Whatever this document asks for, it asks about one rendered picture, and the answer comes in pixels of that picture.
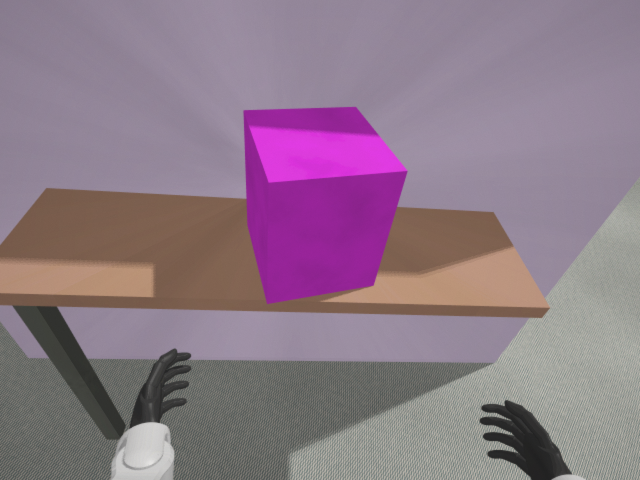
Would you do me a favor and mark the robot right hand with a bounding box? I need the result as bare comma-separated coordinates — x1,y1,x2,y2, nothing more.
480,400,572,480

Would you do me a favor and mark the table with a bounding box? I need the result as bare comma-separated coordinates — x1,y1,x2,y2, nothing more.
0,188,550,440

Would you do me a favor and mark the carton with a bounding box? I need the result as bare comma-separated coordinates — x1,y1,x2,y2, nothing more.
243,107,408,304

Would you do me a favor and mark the robot left hand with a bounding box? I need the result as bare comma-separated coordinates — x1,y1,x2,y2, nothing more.
129,348,191,429

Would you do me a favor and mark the robot left forearm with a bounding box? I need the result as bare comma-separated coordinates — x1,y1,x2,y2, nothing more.
110,422,174,480

